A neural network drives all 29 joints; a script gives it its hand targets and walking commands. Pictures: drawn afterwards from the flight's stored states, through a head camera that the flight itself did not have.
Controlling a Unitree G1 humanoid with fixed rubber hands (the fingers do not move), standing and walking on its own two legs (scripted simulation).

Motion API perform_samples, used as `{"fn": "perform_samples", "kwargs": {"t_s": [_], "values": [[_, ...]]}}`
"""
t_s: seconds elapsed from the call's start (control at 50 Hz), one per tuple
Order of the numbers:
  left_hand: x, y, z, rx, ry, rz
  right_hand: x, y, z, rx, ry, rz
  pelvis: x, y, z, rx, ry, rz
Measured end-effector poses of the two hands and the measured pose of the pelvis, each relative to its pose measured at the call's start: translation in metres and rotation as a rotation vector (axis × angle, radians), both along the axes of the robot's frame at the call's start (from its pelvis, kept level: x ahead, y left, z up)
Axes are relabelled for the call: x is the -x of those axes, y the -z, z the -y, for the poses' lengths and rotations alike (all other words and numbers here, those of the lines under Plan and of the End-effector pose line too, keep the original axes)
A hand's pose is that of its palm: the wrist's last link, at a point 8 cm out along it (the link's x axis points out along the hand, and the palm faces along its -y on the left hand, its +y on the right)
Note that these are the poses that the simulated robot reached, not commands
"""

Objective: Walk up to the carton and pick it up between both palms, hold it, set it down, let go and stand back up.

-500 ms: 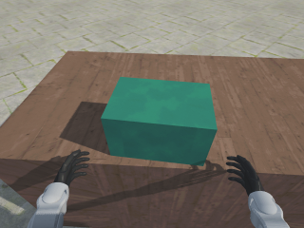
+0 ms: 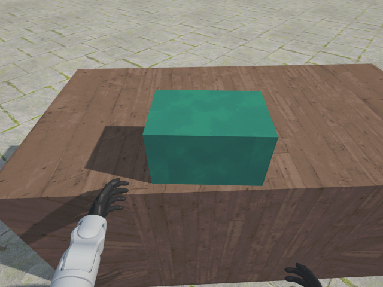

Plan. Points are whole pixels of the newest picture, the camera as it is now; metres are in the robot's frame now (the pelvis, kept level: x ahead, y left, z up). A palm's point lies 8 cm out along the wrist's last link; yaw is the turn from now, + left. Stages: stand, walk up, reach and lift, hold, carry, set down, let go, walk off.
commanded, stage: let go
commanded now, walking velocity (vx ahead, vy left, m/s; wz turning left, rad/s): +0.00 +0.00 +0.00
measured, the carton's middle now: (207, 136) +0.47 -0.02 +0.06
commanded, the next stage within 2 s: stand in 0.02 s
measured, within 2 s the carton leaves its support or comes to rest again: neither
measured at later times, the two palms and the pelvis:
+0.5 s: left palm out of the picture -0.09 +0.24 -0.13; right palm out of the picture +0.07 -0.30 -0.09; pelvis -0.04 -0.05 -0.01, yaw +2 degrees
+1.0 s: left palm (114, 266) +0.19 +0.20 -0.11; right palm (358, 276) +0.18 -0.36 -0.10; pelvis +0.06 -0.09 -0.02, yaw +9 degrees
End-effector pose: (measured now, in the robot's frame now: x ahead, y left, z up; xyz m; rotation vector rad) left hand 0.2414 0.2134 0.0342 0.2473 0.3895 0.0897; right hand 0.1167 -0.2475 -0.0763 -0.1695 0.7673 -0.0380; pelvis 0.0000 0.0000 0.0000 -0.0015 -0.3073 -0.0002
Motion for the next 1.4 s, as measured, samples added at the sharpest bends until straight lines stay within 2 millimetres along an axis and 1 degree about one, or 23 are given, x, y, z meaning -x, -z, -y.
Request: {"fn": "perform_samples", "kwargs": {"t_s": [0.08,0.12,0.16,0.22,0.3,0.36,0.4,0.44,0.48,0.54,0.62,0.72,0.78,0.86,0.94,1.0,1.04,1.08,1.12,1.16,1.22,1.3,1.4], "values": [[-0.001,-0.001,-0.005,0.015,0.036,-0.007,0.01,-0.016,0.005,0.067,-0.052,0.087,0.01,0.001,-0.003,-0.014,-0.023,-0.04],[0.003,0.003,-0.009,0.042,0.048,0.012,0.021,-0.015,0.016,0.135,-0.014,0.063,0.014,0.002,-0.003,-0.011,-0.015,-0.101],[0.022,0.023,-0.016,0.029,0.037,-0.056,0.036,-0.012,0.032,0.192,0.066,0.016,0.019,0.0,-0.001,-0.017,0.013,-0.14],[0.076,0.066,-0.031,-0.011,-0.012,-0.252,0.056,-0.012,0.048,0.224,0.116,-0.045,0.028,-0.003,0.006,-0.03,0.01,-0.2],[0.169,0.113,-0.044,-0.015,-0.122,-0.507,0.076,0.0,0.065,0.271,0.052,-0.18,0.044,0.0,0.018,-0.041,-0.002,-0.266],[0.249,0.139,-0.048,-0.012,-0.235,-0.684,0.075,0.017,0.074,0.282,0.001,-0.237,0.058,0.01,0.026,-0.017,0.001,-0.258],[0.296,0.152,-0.044,-0.015,-0.283,-0.796,0.071,0.025,0.071,0.261,-0.004,-0.25,0.061,0.015,0.031,0.015,-0.015,-0.243],[0.328,0.158,-0.04,-0.005,-0.332,-0.869,0.063,0.024,0.063,0.235,-0.005,-0.251,0.055,0.014,0.037,0.01,-0.019,-0.252],[0.338,0.16,-0.035,0.001,-0.35,-0.9,0.05,0.014,0.057,0.205,-0.005,-0.226,0.046,0.009,0.044,-0.003,-0.022,-0.263],[0.323,0.159,-0.023,0.012,-0.334,-0.863,0.025,0.006,0.057,0.197,-0.037,-0.185,0.033,0.006,0.047,-0.001,-0.047,-0.276],[0.289,0.156,-0.014,0.032,-0.328,-0.792,-0.02,0.009,0.049,0.185,-0.076,-0.122,0.017,0.008,0.041,0.014,-0.071,-0.272],[0.254,0.165,-0.027,0.019,-0.339,-0.769,-0.083,0.023,0.009,0.14,-0.124,-0.037,-0.01,0.023,0.037,0.007,-0.109,-0.277],[0.226,0.178,-0.031,0.005,-0.301,-0.778,-0.098,0.03,0.001,0.153,-0.129,-0.019,-0.025,0.033,0.038,-0.039,-0.119,-0.274],[0.167,0.173,-0.026,-0.01,-0.238,-0.722,-0.077,0.034,0.039,0.235,-0.036,-0.108,-0.04,0.031,0.047,0.002,-0.156,-0.249],[0.096,0.153,-0.011,-0.018,-0.186,-0.562,-0.057,0.023,0.088,0.286,0.032,-0.183,-0.056,0.023,0.068,0.001,-0.145,-0.239],[0.056,0.143,0.014,0.008,-0.168,-0.445,-0.066,0.021,0.116,0.286,0.033,-0.185,-0.064,0.024,0.088,-0.003,-0.154,-0.248],[0.041,0.142,0.034,0.018,-0.162,-0.395,-0.082,0.028,0.133,0.278,0.011,-0.173,-0.068,0.031,0.102,-0.012,-0.162,-0.253],[0.042,0.15,0.05,0.006,-0.173,-0.389,-0.106,0.043,0.148,0.267,-0.016,-0.146,-0.07,0.044,0.115,-0.003,-0.156,-0.236],[0.06,0.158,0.064,-0.017,-0.194,-0.445,-0.13,0.056,0.154,0.246,-0.039,-0.112,-0.069,0.051,0.122,0.053,-0.151,-0.204],[0.084,0.16,0.069,-0.052,-0.214,-0.511,-0.146,0.061,0.148,0.222,-0.078,-0.093,-0.068,0.052,0.127,0.046,-0.153,-0.21],[0.114,0.143,0.056,-0.111,-0.275,-0.581,-0.155,0.058,0.133,0.187,-0.14,-0.105,-0.063,0.039,0.126,0.009,-0.148,-0.227],[0.141,0.118,0.026,-0.193,-0.351,-0.589,-0.154,0.05,0.12,0.179,-0.193,-0.129,-0.052,0.027,0.122,0.006,-0.174,-0.257],[0.177,0.119,0.0,-0.219,-0.396,-0.593,-0.144,0.05,0.097,0.158,-0.22,-0.13,-0.033,0.03,0.108,0.032,-0.2,-0.258]]}}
